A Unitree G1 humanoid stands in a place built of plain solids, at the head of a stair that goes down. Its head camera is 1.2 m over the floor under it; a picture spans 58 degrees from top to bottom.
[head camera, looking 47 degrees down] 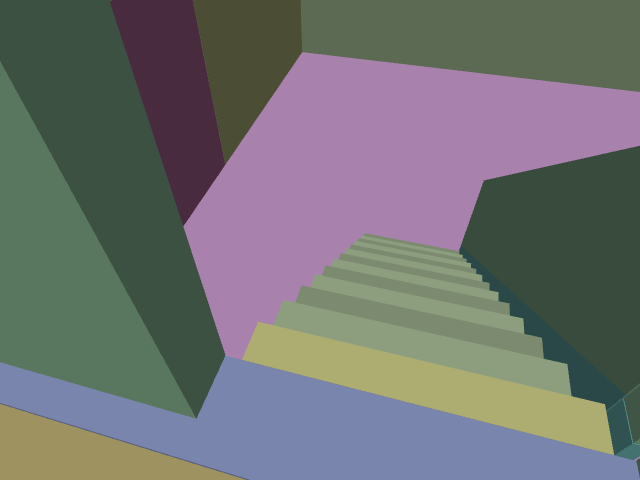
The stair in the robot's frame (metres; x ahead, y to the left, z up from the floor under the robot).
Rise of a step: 0.19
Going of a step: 0.22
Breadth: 1.04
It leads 15 degrees to the right of straight ahead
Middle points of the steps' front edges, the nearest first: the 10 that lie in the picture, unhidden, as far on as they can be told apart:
0.63 -0.30 0.00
0.84 -0.36 -0.19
1.06 -0.42 -0.38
1.27 -0.47 -0.57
1.49 -0.53 -0.76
1.71 -0.59 -0.95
1.92 -0.65 -1.14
2.14 -0.71 -1.33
2.35 -0.76 -1.52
2.57 -0.82 -1.71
